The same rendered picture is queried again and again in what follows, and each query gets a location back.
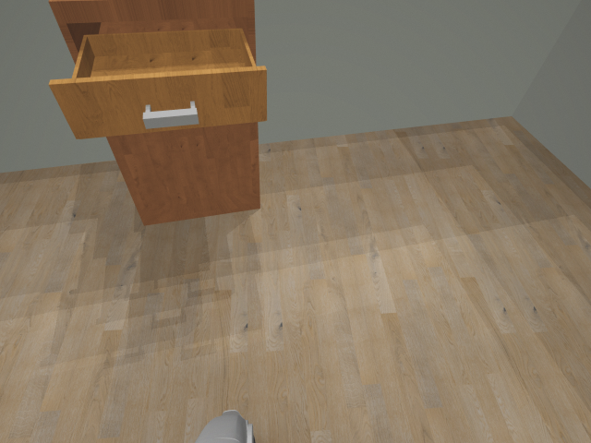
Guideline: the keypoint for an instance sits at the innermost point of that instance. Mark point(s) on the robot left thigh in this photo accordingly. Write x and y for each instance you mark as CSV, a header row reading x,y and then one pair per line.
x,y
230,428

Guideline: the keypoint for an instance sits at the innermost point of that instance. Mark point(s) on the drawer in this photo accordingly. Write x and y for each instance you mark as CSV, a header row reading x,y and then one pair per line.
x,y
117,75

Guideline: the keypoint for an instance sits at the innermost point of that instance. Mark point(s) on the left robot shin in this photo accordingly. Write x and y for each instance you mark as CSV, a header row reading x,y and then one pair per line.
x,y
231,412

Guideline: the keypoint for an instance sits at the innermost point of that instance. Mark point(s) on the handle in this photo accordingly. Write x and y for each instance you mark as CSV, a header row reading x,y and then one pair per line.
x,y
181,117

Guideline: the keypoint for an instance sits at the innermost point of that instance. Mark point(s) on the cabinet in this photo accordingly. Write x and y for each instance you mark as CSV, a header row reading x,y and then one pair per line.
x,y
179,174

